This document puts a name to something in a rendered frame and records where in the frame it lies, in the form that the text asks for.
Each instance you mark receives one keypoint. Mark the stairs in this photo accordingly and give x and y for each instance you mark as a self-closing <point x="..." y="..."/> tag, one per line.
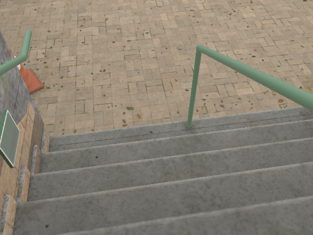
<point x="240" y="174"/>

